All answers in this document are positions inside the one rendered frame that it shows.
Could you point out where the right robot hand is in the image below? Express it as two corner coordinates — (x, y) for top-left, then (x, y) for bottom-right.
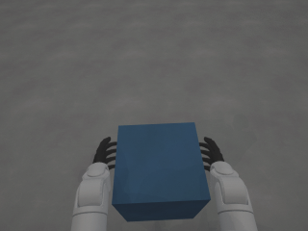
(199, 137), (224, 171)

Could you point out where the robot right forearm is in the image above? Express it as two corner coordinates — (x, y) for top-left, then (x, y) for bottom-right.
(210, 161), (258, 231)

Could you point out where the carton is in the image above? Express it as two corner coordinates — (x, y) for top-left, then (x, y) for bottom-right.
(112, 122), (211, 222)

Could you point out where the left robot hand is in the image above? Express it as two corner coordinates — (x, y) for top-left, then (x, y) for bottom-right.
(92, 137), (117, 170)

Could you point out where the robot left forearm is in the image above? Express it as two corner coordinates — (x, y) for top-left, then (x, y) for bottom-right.
(70, 162), (111, 231)

